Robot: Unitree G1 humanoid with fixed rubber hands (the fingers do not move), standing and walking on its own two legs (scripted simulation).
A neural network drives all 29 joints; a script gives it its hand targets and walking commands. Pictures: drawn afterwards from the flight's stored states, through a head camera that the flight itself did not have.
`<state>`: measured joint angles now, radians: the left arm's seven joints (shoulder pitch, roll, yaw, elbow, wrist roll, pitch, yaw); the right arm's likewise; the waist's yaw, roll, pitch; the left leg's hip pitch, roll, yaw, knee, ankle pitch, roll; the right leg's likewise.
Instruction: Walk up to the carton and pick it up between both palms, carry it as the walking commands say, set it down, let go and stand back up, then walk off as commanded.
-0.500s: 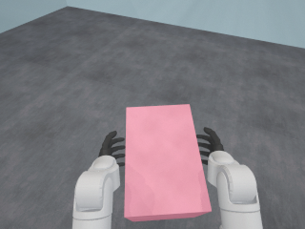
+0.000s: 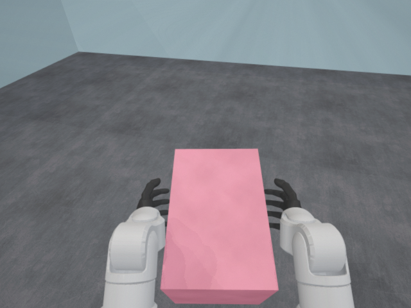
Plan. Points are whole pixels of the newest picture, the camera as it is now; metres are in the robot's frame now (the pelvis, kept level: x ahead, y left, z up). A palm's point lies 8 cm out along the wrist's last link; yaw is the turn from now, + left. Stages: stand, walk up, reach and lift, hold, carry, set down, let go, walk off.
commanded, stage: carry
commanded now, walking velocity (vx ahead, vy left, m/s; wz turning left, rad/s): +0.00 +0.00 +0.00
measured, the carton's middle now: (216, 225) +0.31 +0.00 +0.04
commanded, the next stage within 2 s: none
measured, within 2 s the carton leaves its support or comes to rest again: neither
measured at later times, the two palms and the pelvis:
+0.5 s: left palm (128, 242) +0.24 +0.15 +0.11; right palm (279, 232) +0.24 -0.11 +0.11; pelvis -0.04 +0.01 +0.00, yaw +3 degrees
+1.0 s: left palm (112, 226) +0.27 +0.18 +0.11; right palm (251, 209) +0.30 -0.07 +0.10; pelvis +0.00 +0.03 +0.01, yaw +6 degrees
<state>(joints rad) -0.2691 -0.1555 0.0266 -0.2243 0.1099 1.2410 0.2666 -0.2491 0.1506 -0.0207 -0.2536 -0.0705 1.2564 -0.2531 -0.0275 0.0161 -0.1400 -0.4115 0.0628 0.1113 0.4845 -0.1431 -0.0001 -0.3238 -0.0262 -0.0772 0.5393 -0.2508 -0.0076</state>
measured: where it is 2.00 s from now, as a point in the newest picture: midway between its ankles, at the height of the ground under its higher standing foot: outside the picture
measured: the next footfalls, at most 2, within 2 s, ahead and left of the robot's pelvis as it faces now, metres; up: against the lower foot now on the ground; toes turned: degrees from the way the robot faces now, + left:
right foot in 0.90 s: +0.04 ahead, -0.10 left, +0.00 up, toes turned +7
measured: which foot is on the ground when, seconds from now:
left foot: down 0.00-1.00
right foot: down 0.00-0.60, up 0.62-0.88, down 0.90-1.00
